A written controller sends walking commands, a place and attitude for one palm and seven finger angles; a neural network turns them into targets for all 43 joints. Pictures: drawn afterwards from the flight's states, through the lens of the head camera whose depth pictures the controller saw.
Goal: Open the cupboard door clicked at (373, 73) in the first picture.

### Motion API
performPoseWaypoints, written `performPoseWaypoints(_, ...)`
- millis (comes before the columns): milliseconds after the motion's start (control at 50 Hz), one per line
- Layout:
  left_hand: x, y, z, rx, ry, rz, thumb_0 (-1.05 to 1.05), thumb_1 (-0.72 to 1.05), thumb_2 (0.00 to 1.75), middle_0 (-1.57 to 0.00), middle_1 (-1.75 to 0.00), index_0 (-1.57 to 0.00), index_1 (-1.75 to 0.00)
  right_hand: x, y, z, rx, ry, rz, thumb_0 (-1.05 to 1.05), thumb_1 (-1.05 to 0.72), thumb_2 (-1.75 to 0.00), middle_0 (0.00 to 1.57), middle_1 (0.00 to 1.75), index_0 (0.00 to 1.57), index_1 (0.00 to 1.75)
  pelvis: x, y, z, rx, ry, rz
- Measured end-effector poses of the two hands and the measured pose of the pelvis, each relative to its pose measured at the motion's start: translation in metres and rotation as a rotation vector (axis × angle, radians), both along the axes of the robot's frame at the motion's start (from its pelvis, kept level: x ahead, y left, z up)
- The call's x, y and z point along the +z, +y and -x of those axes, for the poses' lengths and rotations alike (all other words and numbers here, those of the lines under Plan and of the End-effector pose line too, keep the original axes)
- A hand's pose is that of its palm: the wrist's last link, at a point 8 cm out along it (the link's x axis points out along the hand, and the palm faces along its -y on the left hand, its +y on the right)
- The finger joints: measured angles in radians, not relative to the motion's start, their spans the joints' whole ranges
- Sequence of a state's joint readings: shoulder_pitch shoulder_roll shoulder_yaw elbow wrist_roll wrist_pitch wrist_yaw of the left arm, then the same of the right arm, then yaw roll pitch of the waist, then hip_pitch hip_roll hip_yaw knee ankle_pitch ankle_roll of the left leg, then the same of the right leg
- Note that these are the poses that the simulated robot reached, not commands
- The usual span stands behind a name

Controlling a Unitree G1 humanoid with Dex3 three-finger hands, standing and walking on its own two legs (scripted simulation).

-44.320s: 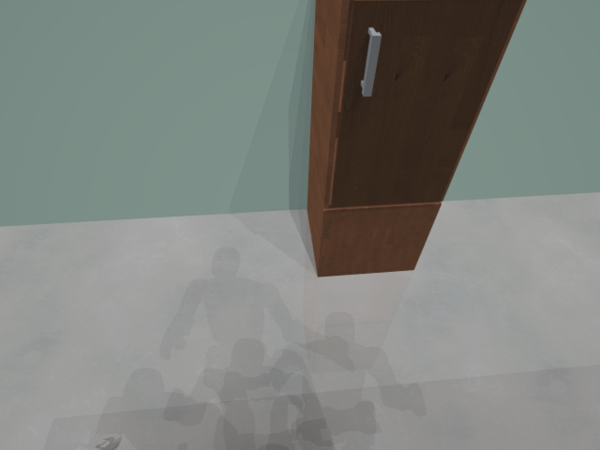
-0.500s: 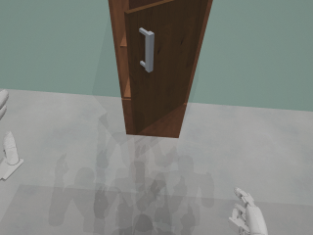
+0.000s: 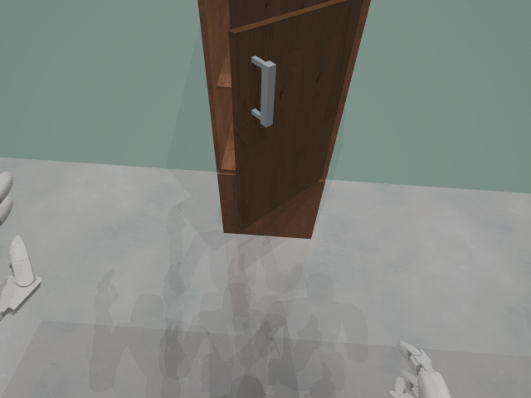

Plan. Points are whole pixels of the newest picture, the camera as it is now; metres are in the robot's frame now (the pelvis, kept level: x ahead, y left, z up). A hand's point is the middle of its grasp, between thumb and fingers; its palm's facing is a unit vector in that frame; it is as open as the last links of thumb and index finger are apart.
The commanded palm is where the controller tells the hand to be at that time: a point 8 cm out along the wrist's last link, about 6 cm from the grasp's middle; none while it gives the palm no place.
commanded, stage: stop stepping back and stand still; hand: left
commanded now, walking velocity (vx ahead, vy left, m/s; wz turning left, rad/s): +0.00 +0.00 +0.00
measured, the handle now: (261, 92) +0.65 +0.06 +0.13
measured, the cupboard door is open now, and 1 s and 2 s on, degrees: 44 44 44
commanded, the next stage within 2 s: let the arm hang, fingers relaxed in 0.22 s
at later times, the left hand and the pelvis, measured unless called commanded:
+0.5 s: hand (105, 394) +0.14 +0.25 -0.08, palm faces +0.04 -0.91 -0.42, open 7.4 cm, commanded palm none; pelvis -0.02 +0.01 -0.01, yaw +1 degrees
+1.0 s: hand out of the picture -0.05 +0.20 -0.17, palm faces +0.06 -0.96 -0.27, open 7.4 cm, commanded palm none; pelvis -0.02 -0.01 +0.00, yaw +2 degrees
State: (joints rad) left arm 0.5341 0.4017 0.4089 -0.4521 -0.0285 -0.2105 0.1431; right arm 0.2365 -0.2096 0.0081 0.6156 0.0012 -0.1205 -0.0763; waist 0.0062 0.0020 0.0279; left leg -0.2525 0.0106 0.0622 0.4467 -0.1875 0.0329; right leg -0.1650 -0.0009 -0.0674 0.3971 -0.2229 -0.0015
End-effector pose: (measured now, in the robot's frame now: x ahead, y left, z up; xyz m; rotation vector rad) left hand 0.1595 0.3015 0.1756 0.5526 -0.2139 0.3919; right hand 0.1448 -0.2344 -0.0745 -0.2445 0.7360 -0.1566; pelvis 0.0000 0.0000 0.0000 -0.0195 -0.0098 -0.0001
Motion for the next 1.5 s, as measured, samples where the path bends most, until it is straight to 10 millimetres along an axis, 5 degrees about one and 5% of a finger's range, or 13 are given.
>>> performPoseWaypoints(340, -0.014, 0.004, 0.01, 0.001, 0.058, 0.006, 0.02, 0.89, 0.9, -0.21, -0.3, -0.21, -0.3, -0.002, 0.013, -0.005, 0.054, -0.018, -0.023, 0.01, -0.91, -0.89, 0.21, 0.3, 0.2, 0.3, -0.001, 0.005, 0.005, 0.018, 0.01, 0.004)
performPoseWaypoints(420, -0.113, 0.014, -0.001, 0.049, 0.468, 0.144, 0.01, 0.9, 0.9, -0.2, -0.3, -0.2, -0.3, -0.033, 0.001, -0.004, 0.09, 0.087, -0.049, 0.01, -0.9, -0.89, 0.21, 0.3, 0.2, 0.3, -0.008, 0.009, 0.014, 0.031, 0.027, -0.003)
performPoseWaypoints(520, -0.244, -0.02, 0.051, 0.087, 1.035, 0.346, 0.01, 0.9, 0.9, -0.2, -0.3, -0.19, -0.29, -0.053, -0.018, 0.028, 0.029, 0.212, -0.05, 0.01, -0.91, -0.89, 0.21, 0.3, 0.2, 0.3, -0.012, 0.005, 0.019, 0.021, 0.015, -0.017)
performPoseWaypoints(600, -0.306, -0.065, 0.111, 0.085, 1.303, 0.514, 0.01, 0.91, 0.9, -0.2, -0.3, -0.2, -0.29, -0.055, -0.032, 0.074, -0.01, 0.377, -0.009, 0.01, -0.91, -0.89, 0.21, 0.3, 0.2, 0.3, -0.011, -0.003, 0.021, 0.028, -0.003, -0.02)
performPoseWaypoints(660, -0.326, -0.084, 0.151, 0.137, 1.421, 0.603, 0.02, 0.94, 0.9, -0.21, -0.3, -0.2, -0.3, -0.054, -0.038, 0.11, -0.039, 0.508, 0.016, 0.01, -0.91, -0.89, 0.21, 0.3, 0.2, 0.3, -0.009, -0.009, 0.021, 0.037, -0.008, -0.015)
performPoseWaypoints(780, -0.329, -0.085, 0.21, 0.247, 1.556, 0.663, 0.01, 0.95, 0.9, -0.21, -0.3, -0.2, -0.3, -0.058, -0.036, 0.158, -0.074, 0.682, 0.008, 0.01, -0.91, -0.89, 0.2, 0.3, 0.2, 0.3, -0.005, -0.013, 0.021, 0.053, -0.011, -0.003)
performPoseWaypoints(900, -0.317, -0.069, 0.23, 0.339, 1.596, 0.632, 0.01, 0.92, 0.9, -0.21, -0.3, -0.2, -0.3, -0.07, -0.02, 0.167, -0.083, 0.709, -0.053, 0.01, -0.91, -0.89, 0.2, 0.3, 0.2, 0.3, -0.003, -0.012, 0.018, 0.048, -0.016, -0.005)
performPoseWaypoints(1080, -0.308, -0.054, 0.195, 0.339, 1.514, 0.577, 0.01, 0.91, 0.9, -0.2, -0.3, -0.2, -0.29, -0.079, 0.0, 0.144, -0.07, 0.642, -0.119, 0.0, -0.91, -0.89, 0.21, 0.3, 0.2, 0.3, -0.001, -0.01, 0.012, 0.036, -0.023, -0.014)
performPoseWaypoints(1280, -0.311, -0.07, 0.141, 0.241, 1.422, 0.587, 0.01, 0.91, 0.9, -0.2, -0.3, -0.2, -0.29, -0.073, -0.008, 0.119, -0.073, 0.594, -0.096, 0.0, -0.91, -0.89, 0.21, 0.3, 0.2, 0.3, 0.001, -0.01, 0.002, 0.032, -0.023, -0.021)
performPoseWaypoints(1500, -0.312, -0.074, 0.129, 0.228, 1.428, 0.596, 0.01, 0.91, 0.9, -0.2, -0.3, -0.2, -0.3, -0.065, -0.025, 0.105, -0.08, 0.588, -0.052, 0.0, -0.91, -0.89, 0.2, 0.3, 0.2, 0.3, 0.003, -0.013, -0.007, 0.034, -0.023, -0.021)
